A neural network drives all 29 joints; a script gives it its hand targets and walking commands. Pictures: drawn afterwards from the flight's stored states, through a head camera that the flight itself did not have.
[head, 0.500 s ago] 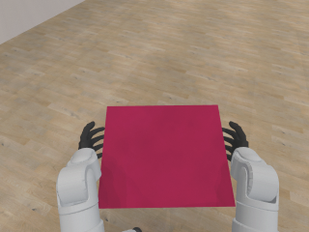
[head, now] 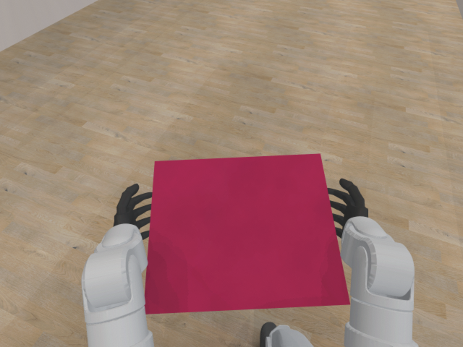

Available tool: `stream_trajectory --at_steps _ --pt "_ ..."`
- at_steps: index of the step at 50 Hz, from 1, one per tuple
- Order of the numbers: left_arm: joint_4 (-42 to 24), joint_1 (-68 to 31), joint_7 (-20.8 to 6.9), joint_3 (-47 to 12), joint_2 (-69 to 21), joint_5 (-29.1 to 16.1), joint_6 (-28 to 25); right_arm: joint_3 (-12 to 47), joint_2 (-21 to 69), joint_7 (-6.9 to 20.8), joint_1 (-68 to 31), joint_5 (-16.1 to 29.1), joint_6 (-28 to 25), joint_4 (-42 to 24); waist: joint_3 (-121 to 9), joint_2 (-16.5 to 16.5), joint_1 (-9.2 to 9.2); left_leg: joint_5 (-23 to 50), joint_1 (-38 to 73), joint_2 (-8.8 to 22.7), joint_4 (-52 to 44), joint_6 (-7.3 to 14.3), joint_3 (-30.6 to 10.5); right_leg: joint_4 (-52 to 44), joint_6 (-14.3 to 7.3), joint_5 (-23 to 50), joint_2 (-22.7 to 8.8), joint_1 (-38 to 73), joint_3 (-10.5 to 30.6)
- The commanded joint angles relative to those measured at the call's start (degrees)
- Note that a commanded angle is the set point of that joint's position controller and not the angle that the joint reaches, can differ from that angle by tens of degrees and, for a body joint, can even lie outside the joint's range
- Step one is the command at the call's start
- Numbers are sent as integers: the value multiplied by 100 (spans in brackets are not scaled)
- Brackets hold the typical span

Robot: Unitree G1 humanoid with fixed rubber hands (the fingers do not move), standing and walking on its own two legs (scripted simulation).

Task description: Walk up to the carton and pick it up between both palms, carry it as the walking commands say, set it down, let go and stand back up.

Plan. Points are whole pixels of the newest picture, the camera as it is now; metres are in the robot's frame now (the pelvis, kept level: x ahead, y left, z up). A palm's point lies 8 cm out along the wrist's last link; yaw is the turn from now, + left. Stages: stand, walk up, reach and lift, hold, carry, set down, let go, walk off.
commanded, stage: carry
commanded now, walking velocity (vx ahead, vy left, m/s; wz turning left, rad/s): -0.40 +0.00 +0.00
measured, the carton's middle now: (240, 238) +0.30 +0.00 -0.01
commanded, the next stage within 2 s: none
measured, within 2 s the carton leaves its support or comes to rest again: neither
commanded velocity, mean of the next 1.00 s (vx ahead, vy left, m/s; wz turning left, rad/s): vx -0.02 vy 0.00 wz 0.00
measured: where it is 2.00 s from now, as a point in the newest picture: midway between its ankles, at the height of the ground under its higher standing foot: outside the picture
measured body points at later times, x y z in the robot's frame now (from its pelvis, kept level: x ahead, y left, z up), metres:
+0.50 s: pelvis -0.21 -0.01 +0.01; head -0.24 -0.02 +0.46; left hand +0.07 +0.14 +0.10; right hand +0.03 -0.21 +0.08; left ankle -0.14 +0.13 -0.70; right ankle -0.23 -0.11 -0.72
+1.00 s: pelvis -0.32 +0.01 +0.01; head -0.34 +0.01 +0.46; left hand -0.05 +0.19 +0.09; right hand -0.05 -0.17 +0.09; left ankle -0.21 +0.13 -0.72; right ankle -0.24 -0.11 -0.72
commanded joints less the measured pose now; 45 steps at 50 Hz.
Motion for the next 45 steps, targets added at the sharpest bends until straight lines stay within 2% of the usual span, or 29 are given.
stream_trajectory --at_steps 1,2,3,5,7,9,11,13,14,15,16,17,18,19,20,21,22,24,25,27,28,29,30,31,32,35,37,41,45 --pt "-368 -2900 -1966 -4671 -5042 -2751 193 4353 4773 2043 -2627 2511 126 -469 -1274 2241 -37 4278 -509 2947 -1157 1351 -2113 3216 -110 -3146 735 -13 385" --pt "-279 -3020 -1956 -4715 -5224 -2827 149 4327 4899 2062 -2679 2517 147 -426 -1239 1389 0 4131 -808 2486 -1058 1133 -1397 4179 -160 -2807 1054 27 787" --pt "-209 -3003 -1961 -4715 -5302 -2899 124 4298 4911 2064 -2648 2487 123 -479 -1133 1126 87 3616 -936 2080 -1018 836 -758 4560 -124 -2376 1047 -20 807" --pt "-407 -3055 -1929 -4854 -5218 -3030 112 4174 4817 2019 -2404 2441 72 -386 -1403 1222 87 3128 -132 1664 -904 713 -438 4689 49 -1692 992 -268 553" --pt "-493 -3129 -1890 -4888 -5046 -3082 125 4103 4680 1979 -2281 2387 36 -437 -1643 1326 71 2425 380 1576 -926 728 -672 4236 214 -1551 865 -268 359" --pt "-452 -3060 -1849 -4870 -4903 -3069 184 4098 4545 1944 -2257 2369 33 -462 -1840 1483 77 1548 714 1511 -1072 733 -971 3096 256 -1726 714 13 39" --pt "-209 -2809 -1832 -4751 -4799 -2987 265 4098 4420 1917 -2238 2334 74 -387 -1916 1730 15 735 689 1652 -1331 896 -1434 2061 157 -2306 715 528 -169" --pt "80 -2537 -1839 -4558 -4753 -2851 323 4121 4373 1919 -2177 2298 137 -234 -1886 1863 -53 371 653 1783 -1478 997 -1758 941 16 -2579 758 993 -263" --pt "223 -2421 -1846 -4469 -4778 -2779 338 4157 4396 1929 -2174 2295 163 -144 -1856 1822 -41 379 631 1728 -1447 961 -1741 210 -48 -2305 801 1287 -348" --pt "362 -2301 -1855 -4398 -4837 -2702 338 4210 4442 1942 -2187 2307 179 -52 -1822 1666 20 435 495 1589 -1331 771 -1563 -803 -122 -1691 835 1772 -449" --pt "472 -2253 -1871 -4343 -4896 -2659 327 4275 4500 1949 -2174 2314 178 19 -1816 1409 12 504 140 1358 -1190 424 -1301 -1482 -191 -1337 643 2435 -334" --pt "536 -2319 -1900 -4300 -4944 -2672 323 4345 4574 1947 -2188 2327 171 103 -1837 888 -25 643 -362 1147 -721 163 -1081 -1710 -247 -1435 138 2953 242" --pt "580 -2257 -1925 -4288 -4854 -2570 293 4405 4626 1971 -2252 2349 172 131 -1804 -212 -20 672 -1142 664 -279 -177 -546 -1602 -483 -1567 -860 3081 1277" --pt "364 -2354 -1957 -4349 -4973 -2558 169 4502 4644 2037 -2707 2454 148 -170 -1331 -1032 115 -257 -1151 605 176 -176 -155 -1703 -896 -1081 -1688 1687 1716" --pt "274 -2680 -2006 -4374 -5171 -2654 192 4557 4852 2060 -3002 2545 141 -208 -992 -667 84 -48 -718 729 761 -99 -189 -1634 -843 -585 -1459 1058 1172" --pt "293 -2748 -2026 -4344 -5241 -2695 202 4647 4953 2066 -3272 2708 147 -306 -917 -456 91 217 -646 597 1135 -58 -122 -1582 -745 -795 -1111 803 804" --pt "248 -2902 -2015 -4357 -5263 -2755 202 4730 4953 2062 -3462 2808 164 -383 -863 -440 96 266 -718 541 1409 -54 -90 -1602 -701 -998 -925 749 649" --pt "215 -2910 -1939 -4317 -5158 -2711 220 4772 4878 2043 -3471 2915 245 -357 -960 -539 83 117 -924 492 1280 -78 -83 -1403 -716 -610 -758 1111 545" --pt "237 -2807 -1899 -4270 -5091 -2657 235 4744 4816 2041 -3365 2934 284 -317 -1053 -569 78 72 -902 467 924 -94 -19 -1225 -734 -165 -726 1384 571" --pt "333 -2593 -1841 -4200 -4964 -2547 270 4681 4743 2051 -3096 2923 355 -189 -1320 -482 26 552 -415 430 -234 -123 200 -705 -670 929 -618 1805 501" --pt "393 -2488 -1830 -4183 -4906 -2496 278 4616 4710 2059 -2982 2880 381 -109 -1514 -487 48 738 -53 512 -454 -116 128 -454 -602 1377 -570 1905 527" --pt "477 -2371 -1828 -4171 -4854 -2450 279 4546 4678 2069 -2908 2840 396 -48 -1751 -375 79 1214 342 802 -498 -66 -149 -245 -517 1553 -532 1851 549" --pt "508 -2325 -1835 -4162 -4861 -2444 276 4475 4675 2079 -2853 2777 388 39 -1950 28 132 2574 711 1147 -33 63 -440 -117 -336 1857 -336 1575 512" --pt "382 -2510 -1851 -4196 -4882 -2442 264 4403 4783 2089 -2749 2735 344 152 -2070 557 101 2744 444 1162 -59 129 -416 -153 -269 1086 -173 1617 241" --pt "388 -2668 -1865 -4245 -4943 -2448 253 4358 4829 2100 -2777 2693 317 208 -2011 727 95 2260 163 1145 -310 141 -455 -205 -270 235 -110 1712 189" --pt "303 -3014 -1943 -4423 -5083 -2642 221 4311 4866 2088 -2900 2534 236 187 -1473 584 68 -120 -383 951 -781 123 -453 -770 -319 -1336 -121 1304 471" --pt "264 -3170 -1975 -4520 -5100 -2780 239 4324 4825 2057 -2984 2505 209 121 -1271 525 64 -709 -474 893 -899 114 -484 -1007 -334 -2122 -134 920 593" --pt "248 -3078 -1991 -4583 -5091 -2916 298 4373 4775 1966 -2939 2493 206 -95 -1466 558 97 -734 -403 952 -984 156 -594 -873 -294 -1897 15 898 403" --pt "341 -2879 -1991 -4502 -5030 -2853 307 4334 4733 1942 -2841 2451 207 -65 -1596 578 131 -904 -580 939 -1074 190 -614 -690 -305 -1839 135 1031 259"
